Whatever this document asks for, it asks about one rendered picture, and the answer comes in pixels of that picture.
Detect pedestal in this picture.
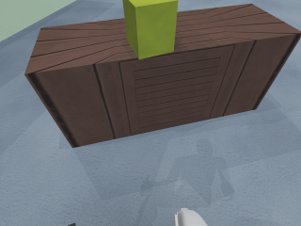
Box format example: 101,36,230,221
24,4,301,148

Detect carton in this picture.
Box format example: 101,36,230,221
122,0,179,60

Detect right robot thigh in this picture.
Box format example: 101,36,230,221
173,209,208,226

